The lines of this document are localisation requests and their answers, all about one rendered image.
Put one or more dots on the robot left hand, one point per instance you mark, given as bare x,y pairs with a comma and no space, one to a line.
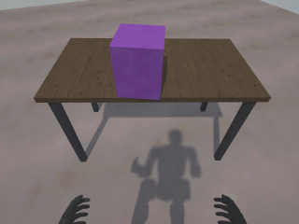
70,215

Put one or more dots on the carton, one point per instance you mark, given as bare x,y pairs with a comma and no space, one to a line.
137,58

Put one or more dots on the table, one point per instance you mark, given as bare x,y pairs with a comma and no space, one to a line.
195,70

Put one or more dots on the robot right hand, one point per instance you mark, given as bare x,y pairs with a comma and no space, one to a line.
234,214

